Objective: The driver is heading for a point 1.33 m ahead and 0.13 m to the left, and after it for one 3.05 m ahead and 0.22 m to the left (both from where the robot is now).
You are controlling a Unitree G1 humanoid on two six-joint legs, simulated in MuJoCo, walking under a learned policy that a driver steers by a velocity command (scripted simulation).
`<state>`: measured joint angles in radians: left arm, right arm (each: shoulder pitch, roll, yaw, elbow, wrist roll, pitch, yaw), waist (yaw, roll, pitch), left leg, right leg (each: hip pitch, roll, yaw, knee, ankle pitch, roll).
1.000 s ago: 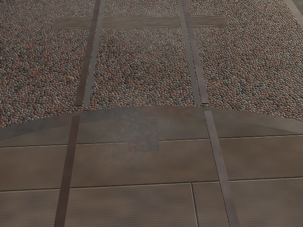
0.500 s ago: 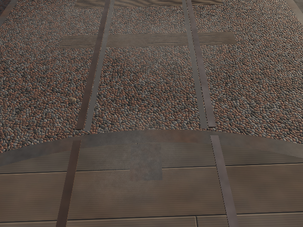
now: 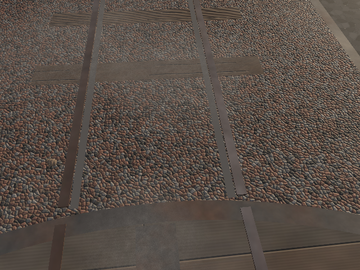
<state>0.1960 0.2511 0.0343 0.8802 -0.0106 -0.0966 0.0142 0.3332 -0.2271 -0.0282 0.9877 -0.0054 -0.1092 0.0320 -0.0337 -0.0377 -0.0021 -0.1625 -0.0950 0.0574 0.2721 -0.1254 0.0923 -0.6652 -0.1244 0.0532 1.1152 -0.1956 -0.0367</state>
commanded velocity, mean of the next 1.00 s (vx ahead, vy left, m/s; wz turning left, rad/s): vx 0.50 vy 0.00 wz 0.00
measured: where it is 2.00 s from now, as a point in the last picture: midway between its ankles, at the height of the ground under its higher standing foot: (191, 163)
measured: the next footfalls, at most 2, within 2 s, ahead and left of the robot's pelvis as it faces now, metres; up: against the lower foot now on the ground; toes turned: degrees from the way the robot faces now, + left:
right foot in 0.28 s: +0.33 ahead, -0.16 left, +0.00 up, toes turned -2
left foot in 0.84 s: +0.64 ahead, +0.07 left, +0.00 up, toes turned +3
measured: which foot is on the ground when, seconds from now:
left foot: down 0.00-0.28, up 0.30-0.82, down 0.84-1.00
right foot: up 0.00-0.26, down 0.28-0.84, up 0.86-1.00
